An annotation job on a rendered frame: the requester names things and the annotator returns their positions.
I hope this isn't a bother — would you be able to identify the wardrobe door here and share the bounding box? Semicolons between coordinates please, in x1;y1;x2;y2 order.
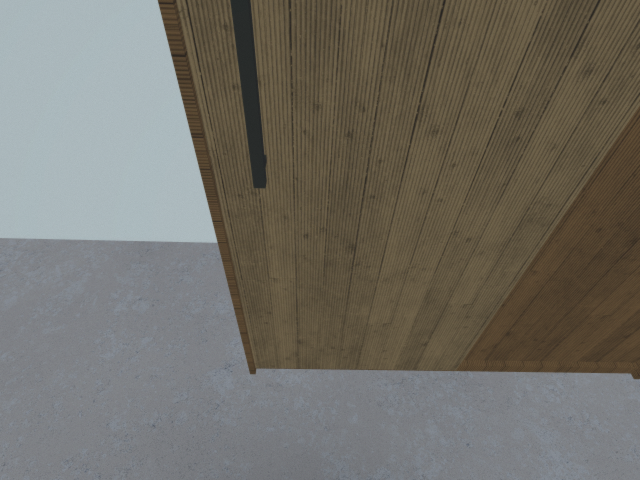
464;106;640;363
176;0;640;371

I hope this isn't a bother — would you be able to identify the handle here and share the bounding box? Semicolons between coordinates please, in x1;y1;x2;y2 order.
230;0;267;188

